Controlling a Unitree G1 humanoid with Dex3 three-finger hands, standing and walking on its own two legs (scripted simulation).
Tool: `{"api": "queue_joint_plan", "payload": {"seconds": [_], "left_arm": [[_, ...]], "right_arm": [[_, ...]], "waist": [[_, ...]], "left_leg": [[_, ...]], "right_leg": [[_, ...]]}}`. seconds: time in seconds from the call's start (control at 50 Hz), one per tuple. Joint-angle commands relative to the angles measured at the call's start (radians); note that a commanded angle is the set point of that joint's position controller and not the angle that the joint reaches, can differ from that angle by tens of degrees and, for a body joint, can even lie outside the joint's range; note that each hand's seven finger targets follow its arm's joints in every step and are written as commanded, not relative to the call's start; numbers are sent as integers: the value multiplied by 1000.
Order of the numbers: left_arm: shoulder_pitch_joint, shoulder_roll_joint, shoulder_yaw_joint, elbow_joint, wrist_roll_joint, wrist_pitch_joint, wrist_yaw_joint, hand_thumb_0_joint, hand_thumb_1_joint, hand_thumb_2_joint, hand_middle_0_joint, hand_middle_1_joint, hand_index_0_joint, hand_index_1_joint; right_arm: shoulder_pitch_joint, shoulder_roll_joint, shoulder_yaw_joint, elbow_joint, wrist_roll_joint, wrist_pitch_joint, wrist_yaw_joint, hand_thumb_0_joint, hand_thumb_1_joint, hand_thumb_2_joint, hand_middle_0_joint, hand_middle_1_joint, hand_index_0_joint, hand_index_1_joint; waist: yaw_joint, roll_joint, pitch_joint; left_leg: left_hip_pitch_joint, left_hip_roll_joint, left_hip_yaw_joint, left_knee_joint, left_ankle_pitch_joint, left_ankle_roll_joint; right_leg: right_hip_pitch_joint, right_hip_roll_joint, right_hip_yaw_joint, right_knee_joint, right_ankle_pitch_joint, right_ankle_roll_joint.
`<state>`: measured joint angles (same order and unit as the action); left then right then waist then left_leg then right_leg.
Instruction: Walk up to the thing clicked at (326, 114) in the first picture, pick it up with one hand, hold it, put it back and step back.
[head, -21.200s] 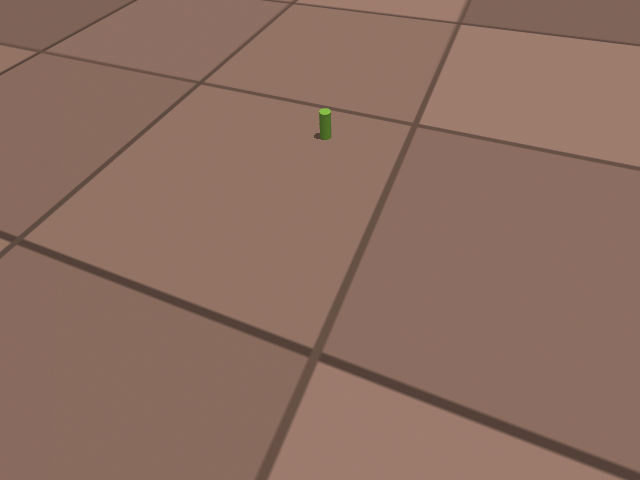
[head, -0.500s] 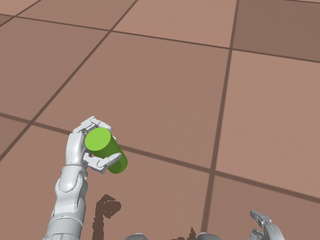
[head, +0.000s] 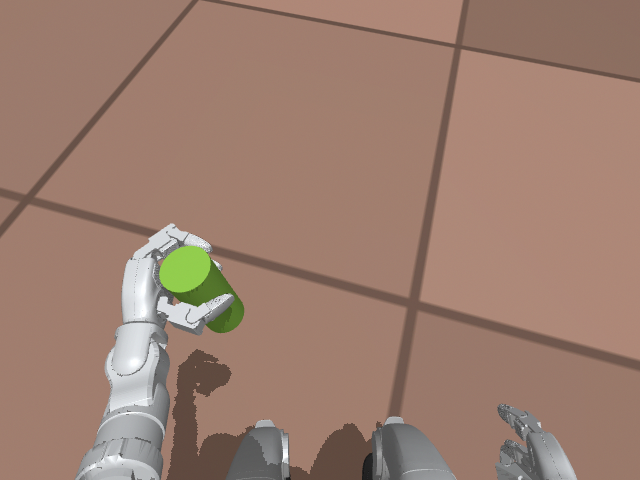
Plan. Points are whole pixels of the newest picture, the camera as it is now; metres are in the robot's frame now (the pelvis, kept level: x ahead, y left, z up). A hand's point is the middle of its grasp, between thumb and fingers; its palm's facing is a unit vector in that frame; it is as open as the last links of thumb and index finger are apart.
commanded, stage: crouch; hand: left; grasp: from the side
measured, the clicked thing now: (207, 293) +0.35 +0.17 -0.03
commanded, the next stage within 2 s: lower in 1.50 s
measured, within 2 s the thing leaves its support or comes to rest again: neither
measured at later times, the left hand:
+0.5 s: hand (227, 315) +0.39 +0.19 -0.25, palm faces +0.05 -1.00 -0.01, open 9.3 cm
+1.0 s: hand (238, 322) +0.43 +0.20 -0.41, palm faces +0.05 -1.00 -0.02, open 9.3 cm
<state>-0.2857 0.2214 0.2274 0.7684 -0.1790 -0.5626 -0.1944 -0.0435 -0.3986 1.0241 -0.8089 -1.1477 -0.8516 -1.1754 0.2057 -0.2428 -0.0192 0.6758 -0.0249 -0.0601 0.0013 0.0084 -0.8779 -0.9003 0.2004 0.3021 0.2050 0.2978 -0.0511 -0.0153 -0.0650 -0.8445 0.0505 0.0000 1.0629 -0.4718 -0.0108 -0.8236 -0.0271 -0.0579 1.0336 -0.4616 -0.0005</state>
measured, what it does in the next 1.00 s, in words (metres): lowers itself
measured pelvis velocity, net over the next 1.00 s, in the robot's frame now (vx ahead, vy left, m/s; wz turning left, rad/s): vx -0.08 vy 0.01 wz -0.10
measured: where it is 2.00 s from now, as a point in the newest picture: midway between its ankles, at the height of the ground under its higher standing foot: outside the picture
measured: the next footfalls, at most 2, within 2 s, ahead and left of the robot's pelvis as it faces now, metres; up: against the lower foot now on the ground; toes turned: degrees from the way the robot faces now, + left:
none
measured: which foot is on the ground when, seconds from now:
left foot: down 0.00-1.00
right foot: down 0.00-1.00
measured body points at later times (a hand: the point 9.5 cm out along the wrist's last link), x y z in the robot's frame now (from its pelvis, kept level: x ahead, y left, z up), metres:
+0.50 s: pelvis -0.05 +0.01 -0.22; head +0.14 +0.03 +0.19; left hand +0.39 +0.24 -0.25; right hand +0.05 -0.25 -0.35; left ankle +0.02 +0.13 -0.67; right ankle +0.02 -0.12 -0.67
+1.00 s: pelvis -0.08 +0.01 -0.36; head +0.15 +0.05 +0.03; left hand +0.42 +0.25 -0.40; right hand -0.03 -0.27 -0.46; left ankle +0.02 +0.13 -0.67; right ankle +0.02 -0.12 -0.67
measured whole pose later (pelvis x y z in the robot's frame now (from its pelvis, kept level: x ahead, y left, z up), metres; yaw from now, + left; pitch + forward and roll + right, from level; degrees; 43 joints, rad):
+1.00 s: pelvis -0.08 +0.01 -0.36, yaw -6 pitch +30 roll -6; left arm -0.83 0.56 0.50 1.25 -0.06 -0.74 -0.22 -0.04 -0.42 1.08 -0.81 -1.16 -0.85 -1.19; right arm 0.12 -0.29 0.11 0.72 -0.14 -0.01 0.09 0.00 -0.91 -0.91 0.20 0.30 0.20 0.30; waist -0.21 -0.04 -0.03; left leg -2.23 0.05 -0.11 2.36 -0.67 0.00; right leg -2.17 -0.04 -0.09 2.28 -0.65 0.00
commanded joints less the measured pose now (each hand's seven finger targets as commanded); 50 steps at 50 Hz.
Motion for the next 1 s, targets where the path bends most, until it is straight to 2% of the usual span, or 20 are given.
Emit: {"api": "queue_joint_plan", "payload": {"seconds": [0.0,0.02,0.08,0.16,0.22,0.26,0.28,0.3,0.32,0.44,0.46,0.48,0.5,0.58,0.6,0.7,0.76,0.78,0.9,0.98], "left_arm": [[-338,140,54,-87,-20,-174,-29,0,173,1217,-1289,-1407,-1301,-1407],[-372,180,77,-90,-18,-198,-32,0,176,1219,-1286,-1399,-1296,-1401],[-418,202,88,-78,-15,-239,-37,0,163,1244,-1304,-1425,-1312,-1428],[-486,222,103,-45,-10,-259,-37,0,135,1241,-1303,-1411,-1305,-1420],[-515,270,145,-21,-5,-263,-32,0,176,1268,-1309,-1415,-1307,-1428],[-520,234,129,3,-4,-261,-32,0,235,1278,-1304,-1418,-1305,-1428],[-563,247,139,1,-3,-265,-32,0,218,1292,-1309,-1425,-1307,-1437],[-571,265,163,23,2,-265,-28,0,225,1312,-1306,-1437,-1305,-1449],[-599,248,137,41,9,-264,-28,0,222,1318,-1311,-1444,-1311,-1456],[-694,328,196,137,36,-285,-17,0,195,1314,-1298,-1439,-1299,-1451],[-706,319,193,160,43,-288,-23,0,182,1324,-1309,-1459,-1314,-1469],[-727,331,192,157,53,-293,-18,0,177,1331,-1304,-1460,-1308,-1470],[-722,348,216,179,56,-296,-17,0,185,1331,-1301,-1458,-1304,-1469],[-799,395,231,186,74,-306,-15,0,180,1347,-1310,-1464,-1310,-1479],[-846,436,249,160,78,-310,-13,0,158,1340,-1309,-1461,-1308,-1476],[-886,464,263,221,85,-302,-2,0,128,1297,-1286,-1426,-1286,-1441],[-912,530,281,215,103,-293,-2,0,133,1280,-1278,-1411,-1279,-1424],[-891,505,274,250,102,-286,-6,0,140,1277,-1283,-1411,-1283,-1423],[-915,578,301,258,96,-273,-25,0,161,1241,-1271,-1387,-1278,-1393],[-885,583,314,275,98,-266,-34,0,209,1253,-1269,-1397,-1279,-1398]], "right_arm": [[39,-144,-47,-85,-8,-42,7,0,-892,-903,199,300,199,300],[39,-151,-48,-83,-9,-46,9,0,-893,-904,199,300,199,300],[44,-158,-42,-92,-15,-45,18,0,-891,-904,198,300,199,300],[45,-183,-44,-83,-22,-36,25,0,-900,-908,198,300,199,300],[58,-195,-43,-67,-27,-25,26,0,-904,-910,198,300,199,300],[60,-196,-41,-58,-32,-20,34,0,-907,-911,198,300,199,300],[59,-193,-41,-52,-36,-19,35,0,-909,-912,198,300,199,300],[61,-199,-44,-49,-37,-18,39,0,-909,-912,198,300,199,300],[66,-198,-41,-45,-39,-17,42,0,-908,-912,198,300,199,300],[66,-194,-23,-25,-60,-13,58,0,-905,-910,199,300,199,300],[69,-202,-23,-21,-61,-11,61,0,-906,-910,198,300,199,300],[67,-203,-19,-21,-66,-10,65,0,-906,-910,198,300,199,300],[69,-210,-14,-18,-69,-8,68,0,-907,-911,198,300,199,300],[73,-215,-2,-10,-82,-2,77,0,-918,-914,198,300,199,300],[73,-220,-1,-4,-82,1,76,0,-922,-915,198,300,199,300],[65,-231,14,0,-90,11,78,0,-916,-913,199,300,199,300],[64,-249,24,1,-96,18,78,0,-911,-911,199,300,199,300],[65,-255,26,1,-97,21,78,0,-912,-911,199,300,199,300],[61,-286,53,2,-106,33,78,0,-905,-907,199,300,200,300],[64,-307,70,1,-117,41,84,0,-903,-906,199,300,200,300]], "waist": [[-27,40,-390],[-24,49,-428],[-12,89,-545],[-26,124,-639],[-21,126,-701],[-27,130,-725],[-40,127,-736],[-42,121,-725],[-61,116,-715],[-72,97,-716],[-87,116,-718],[-83,152,-709],[-78,148,-730],[-97,172,-782],[-93,181,-776],[-127,168,-717],[-129,206,-719],[-134,202,-719],[-155,214,-644],[-164,251,-651]], "left_leg": [[-10,-45,-19,92,178,31],[-64,-46,-23,133,141,30],[-163,-49,-34,227,119,27],[-228,-42,-53,333,157,21],[-293,-40,-56,423,201,23],[-298,-37,-69,458,223,19],[-345,-39,-62,496,197,25],[-371,-37,-68,507,165,25],[-410,-36,-72,521,131,23],[-630,-41,-45,674,11,30],[-622,-39,-53,689,6,28],[-643,-42,-51,698,-23,22],[-637,-39,-57,719,-3,22],[-700,-41,-37,812,12,25],[-715,-39,-33,825,-19,26],[-870,-41,-22,898,-139,30],[-878,-37,-27,929,-149,29],[-872,-35,-34,943,-138,26],[-970,-34,-50,1009,-157,29],[-930,-27,-73,1041,-88,18]], "right_leg": [[-77,23,43,63,207,-20],[-119,22,52,102,171,-20],[-198,17,61,200,134,-23],[-356,24,35,342,134,-35],[-424,27,31,426,159,-37],[-496,32,12,486,155,-43],[-508,30,26,497,148,-39],[-548,32,18,521,119,-42],[-573,31,13,545,96,-44],[-670,28,28,653,2,-38],[-727,28,11,687,-3,-42],[-759,28,4,712,-28,-45],[-781,28,-6,742,-14,-46],[-796,26,-3,814,8,-40],[-815,27,-2,825,-16,-40],[-848,28,-9,876,-101,-29],[-889,32,-29,921,-109,-29],[-914,34,-39,942,-96,-30],[-960,37,-60,1000,-101,-28],[-991,38,-81,1056,-41,-32]]}}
